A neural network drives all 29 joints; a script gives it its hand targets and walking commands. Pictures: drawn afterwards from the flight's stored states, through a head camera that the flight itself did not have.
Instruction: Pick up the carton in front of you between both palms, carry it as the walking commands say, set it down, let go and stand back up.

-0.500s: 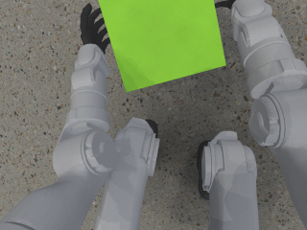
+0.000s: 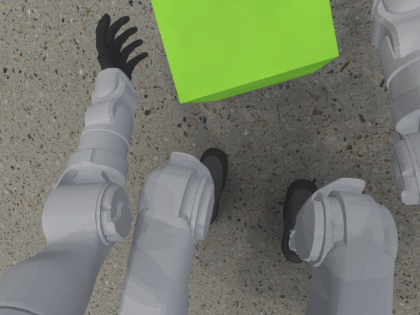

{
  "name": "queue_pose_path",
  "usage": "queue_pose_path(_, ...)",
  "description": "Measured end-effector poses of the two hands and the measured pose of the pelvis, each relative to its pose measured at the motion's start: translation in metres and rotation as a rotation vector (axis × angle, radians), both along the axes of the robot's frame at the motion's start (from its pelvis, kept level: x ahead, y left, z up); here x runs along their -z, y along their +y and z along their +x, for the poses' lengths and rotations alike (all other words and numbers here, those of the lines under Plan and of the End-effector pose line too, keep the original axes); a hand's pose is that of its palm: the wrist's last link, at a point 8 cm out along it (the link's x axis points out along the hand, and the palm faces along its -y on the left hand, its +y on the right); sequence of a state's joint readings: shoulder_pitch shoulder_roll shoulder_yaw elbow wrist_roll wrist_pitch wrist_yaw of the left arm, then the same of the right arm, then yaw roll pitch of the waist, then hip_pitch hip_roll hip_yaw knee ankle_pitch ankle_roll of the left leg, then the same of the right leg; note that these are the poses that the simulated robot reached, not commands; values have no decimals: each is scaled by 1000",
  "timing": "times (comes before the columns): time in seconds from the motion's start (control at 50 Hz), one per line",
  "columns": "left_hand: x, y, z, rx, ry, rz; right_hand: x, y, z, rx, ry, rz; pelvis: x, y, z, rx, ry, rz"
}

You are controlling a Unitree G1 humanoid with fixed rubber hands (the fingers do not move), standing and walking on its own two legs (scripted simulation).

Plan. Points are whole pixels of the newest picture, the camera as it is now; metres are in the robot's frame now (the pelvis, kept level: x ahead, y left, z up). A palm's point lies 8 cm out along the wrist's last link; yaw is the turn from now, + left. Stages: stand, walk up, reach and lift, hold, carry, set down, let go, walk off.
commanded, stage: set down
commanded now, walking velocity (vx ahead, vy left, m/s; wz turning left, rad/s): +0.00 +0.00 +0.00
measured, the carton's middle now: (245, 27) +0.53 +0.04 -0.25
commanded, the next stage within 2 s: let go in 1.02 s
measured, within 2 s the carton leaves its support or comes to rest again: neither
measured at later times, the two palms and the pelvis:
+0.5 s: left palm (54, 53) +0.46 +0.22 -0.02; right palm out of the picture +0.58 -0.14 -0.03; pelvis +0.01 +0.02 +0.10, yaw -2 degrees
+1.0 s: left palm out of the picture +0.45 +0.22 +0.14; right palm out of the picture +0.59 -0.15 +0.14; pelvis +0.03 +0.00 +0.23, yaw -2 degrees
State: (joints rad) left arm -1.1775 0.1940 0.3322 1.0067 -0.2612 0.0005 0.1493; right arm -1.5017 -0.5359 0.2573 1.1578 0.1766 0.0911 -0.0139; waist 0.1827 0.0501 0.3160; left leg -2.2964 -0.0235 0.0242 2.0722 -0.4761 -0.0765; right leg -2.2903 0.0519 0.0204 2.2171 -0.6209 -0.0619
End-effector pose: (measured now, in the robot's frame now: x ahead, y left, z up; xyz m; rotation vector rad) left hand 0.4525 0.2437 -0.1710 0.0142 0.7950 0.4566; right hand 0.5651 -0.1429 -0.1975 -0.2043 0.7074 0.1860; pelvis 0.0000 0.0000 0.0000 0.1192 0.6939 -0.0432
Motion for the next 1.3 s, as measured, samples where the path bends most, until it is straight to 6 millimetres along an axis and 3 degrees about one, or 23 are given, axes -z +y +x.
queue_pose_path(0.14, -32, -10, 7, -6, -99, -37, -55, 16, 21, -11, -74, 8, -8, 6, -7, -18, -24, -20)
queue_pose_path(0.3, -85, -31, 6, -7, -125, -72, -124, 20, 25, 8, -56, -11, -48, 12, -3, -27, 5, -45)
queue_pose_path(0.62, -183, -21, 4, -21, -153, -46, -206, -2, 22, -5, -43, -10, -124, 12, 10, -21, 94, -45)
queue_pose_path(0.96, -301, -21, 1, -20, -164, -32, -323, -8, 28, -20, -50, -4, -215, -2, 30, -7, 105, -40)
queue_pose_path(1.08, -333, -25, -1, -9, -157, -38, -356, -14, 27, -10, -46, -5, -245, -4, 37, 0, 85, -45)
queue_pose_path(1.18, -354, -35, -4, 64, -149, -33, -378, -26, 16, 39, -56, -15, -269, -4, 46, 6, 67, -56)
queue_pose_path(1.3, -376, -49, -23, 218, -105, -43, -395, -43, -29, 158, -51, -33, -297, 0, 63, 18, 24, -73)
